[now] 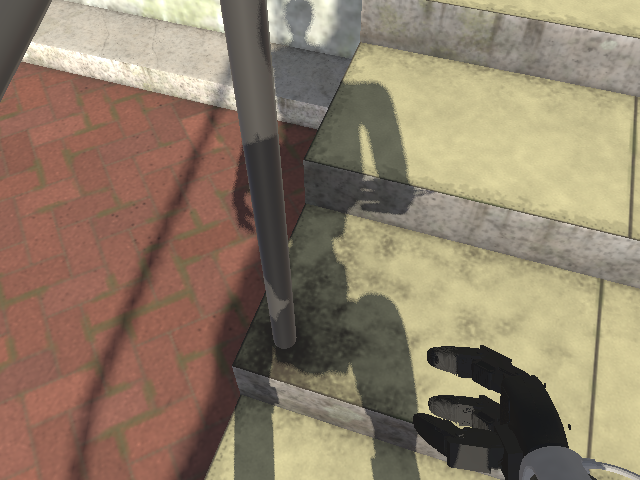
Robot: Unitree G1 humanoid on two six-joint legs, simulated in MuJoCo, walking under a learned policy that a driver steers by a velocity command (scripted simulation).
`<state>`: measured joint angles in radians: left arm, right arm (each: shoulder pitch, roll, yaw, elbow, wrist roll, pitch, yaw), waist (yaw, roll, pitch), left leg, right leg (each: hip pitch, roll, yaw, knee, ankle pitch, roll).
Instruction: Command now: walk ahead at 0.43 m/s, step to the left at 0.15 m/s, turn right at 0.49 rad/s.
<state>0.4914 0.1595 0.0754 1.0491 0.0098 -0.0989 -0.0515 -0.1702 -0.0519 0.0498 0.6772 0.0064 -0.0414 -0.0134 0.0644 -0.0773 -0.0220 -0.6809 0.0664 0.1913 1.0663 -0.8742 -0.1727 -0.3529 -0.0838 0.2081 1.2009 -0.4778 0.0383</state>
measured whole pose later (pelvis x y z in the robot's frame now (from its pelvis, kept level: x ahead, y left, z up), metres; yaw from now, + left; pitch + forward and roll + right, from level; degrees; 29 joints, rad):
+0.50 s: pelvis +0.17 +0.06 +0.10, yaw -13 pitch +6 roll -1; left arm 0.46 0.00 0.15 0.85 0.10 0.02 -0.04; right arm -0.09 -0.15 0.09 0.18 0.03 0.02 0.10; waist 0.14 -0.03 -0.08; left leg -0.81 -0.06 -0.20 1.53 -0.59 0.01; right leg -0.48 0.22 0.21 0.60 -0.19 -0.08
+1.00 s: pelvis +0.23 -0.11 +0.08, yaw -31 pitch +1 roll +3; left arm 0.59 0.19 0.07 0.76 0.02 -0.09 -0.04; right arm 0.05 -0.19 -0.09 0.52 -0.08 -0.05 0.02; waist 0.13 -0.03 0.00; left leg -0.21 0.14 -0.03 1.07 -0.51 -0.06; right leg -0.47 0.01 0.09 0.86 -0.43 -0.02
